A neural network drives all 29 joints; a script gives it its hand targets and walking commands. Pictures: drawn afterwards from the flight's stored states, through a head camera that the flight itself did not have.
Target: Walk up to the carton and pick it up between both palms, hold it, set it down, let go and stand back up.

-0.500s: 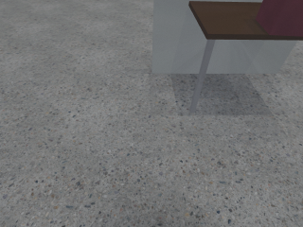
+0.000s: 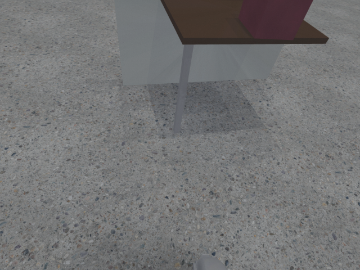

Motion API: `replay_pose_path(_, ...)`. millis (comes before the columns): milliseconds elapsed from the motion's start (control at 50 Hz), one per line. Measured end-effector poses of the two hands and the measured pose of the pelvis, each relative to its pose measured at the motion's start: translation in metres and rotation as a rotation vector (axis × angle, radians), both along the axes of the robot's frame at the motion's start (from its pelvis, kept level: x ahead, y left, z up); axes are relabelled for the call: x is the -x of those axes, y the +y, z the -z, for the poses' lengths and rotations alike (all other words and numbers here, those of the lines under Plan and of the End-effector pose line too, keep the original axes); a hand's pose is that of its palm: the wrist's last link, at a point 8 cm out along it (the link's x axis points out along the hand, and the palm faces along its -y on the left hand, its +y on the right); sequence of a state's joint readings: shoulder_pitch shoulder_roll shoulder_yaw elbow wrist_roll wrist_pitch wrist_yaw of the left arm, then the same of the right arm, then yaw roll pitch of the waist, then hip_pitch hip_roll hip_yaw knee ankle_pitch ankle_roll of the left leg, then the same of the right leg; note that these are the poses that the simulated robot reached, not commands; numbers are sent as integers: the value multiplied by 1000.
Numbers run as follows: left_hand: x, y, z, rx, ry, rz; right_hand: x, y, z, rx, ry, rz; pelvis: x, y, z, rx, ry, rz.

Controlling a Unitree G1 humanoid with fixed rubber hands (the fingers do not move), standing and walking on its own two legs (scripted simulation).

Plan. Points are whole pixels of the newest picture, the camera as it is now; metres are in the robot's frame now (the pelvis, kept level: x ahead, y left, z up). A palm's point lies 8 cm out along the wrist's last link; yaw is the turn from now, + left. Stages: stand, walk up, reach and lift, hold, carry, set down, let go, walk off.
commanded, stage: walk up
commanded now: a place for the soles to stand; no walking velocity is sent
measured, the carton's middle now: (271, 9) +1.35 -0.50 +0.09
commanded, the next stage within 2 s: none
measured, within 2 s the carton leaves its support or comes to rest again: neither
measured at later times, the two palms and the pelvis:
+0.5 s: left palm (105, 240) +0.23 +0.18 -0.13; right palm out of the picture +0.12 -0.46 -0.09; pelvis +0.12 -0.13 -0.01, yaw -2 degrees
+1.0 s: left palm (161, 222) +0.29 +0.04 -0.15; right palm out of the picture +0.25 -0.60 -0.09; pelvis +0.23 -0.27 -0.02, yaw -1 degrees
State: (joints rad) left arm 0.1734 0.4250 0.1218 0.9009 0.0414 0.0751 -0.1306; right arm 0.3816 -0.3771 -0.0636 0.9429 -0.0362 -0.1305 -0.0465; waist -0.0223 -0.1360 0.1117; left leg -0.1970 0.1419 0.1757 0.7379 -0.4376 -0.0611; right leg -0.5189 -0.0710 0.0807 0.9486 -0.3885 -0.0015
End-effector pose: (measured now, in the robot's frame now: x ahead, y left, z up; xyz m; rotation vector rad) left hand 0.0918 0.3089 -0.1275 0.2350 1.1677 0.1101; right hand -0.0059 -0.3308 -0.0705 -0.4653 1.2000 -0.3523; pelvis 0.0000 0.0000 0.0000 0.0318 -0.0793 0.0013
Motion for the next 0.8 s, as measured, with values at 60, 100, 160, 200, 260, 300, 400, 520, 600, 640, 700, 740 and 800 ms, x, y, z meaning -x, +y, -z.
replay_pose_path(60, -42, -16, -4, -37, -32, 45, -1, -31, 10, 5, 18, 37, -16, -23, 9, -6, 0, 25)
replay_pose_path(100, -69, -30, -7, -60, -75, 58, -6, -54, 21, 6, 43, 52, -27, -41, 16, 13, -9, 28)
replay_pose_path(160, -99, -52, -14, -69, -160, 46, -23, -80, 33, 4, 80, 76, -39, -60, 22, 34, -10, 22)
replay_pose_path(200, -110, -66, -19, -68, -193, 38, -43, -89, 35, -4, 73, 65, -47, -67, 20, 44, -7, 25)
replay_pose_path(260, -118, -86, -21, -58, -206, 36, -75, -93, 34, -21, 39, 13, -60, -76, 16, 57, 2, 20)
replay_pose_path(300, -120, -96, -19, -46, -198, 40, -94, -94, 33, -32, 18, -15, -69, -81, 15, 62, 9, 13)
replay_pose_path(400, -119, -112, -1, -37, -115, 32, -124, -97, 26, -32, -50, -49, -97, -98, 17, 14, 19, 23)
replay_pose_path(520, -147, -139, 3, -46, -62, 43, -126, -134, 16, -4, -40, -8, -125, -134, 14, -6, 6, 40)
replay_pose_path(600, -184, -164, -1, -55, -109, 53, -127, -176, 20, 14, 12, 12, -142, -167, 20, -4, 3, 48)
replay_pose_path(640, -201, -178, -2, -68, -142, 52, -134, -202, 29, 21, 37, 16, -153, -186, 28, 9, -5, 44)
replay_pose_path(700, -215, -198, 0, -86, -197, 26, -155, -235, 41, 31, 61, 30, -164, -211, 38, 29, -14, 32)
replay_pose_path(740, -215, -212, 0, -82, -198, 4, -178, -247, 43, 27, 45, 23, -170, -221, 37, 38, -18, 31)
replay_pose_path(800, -209, -233, 1, -69, -162, -12, -212, -255, 40, 6, -1, -20, -181, -232, 31, 47, -16, 26)
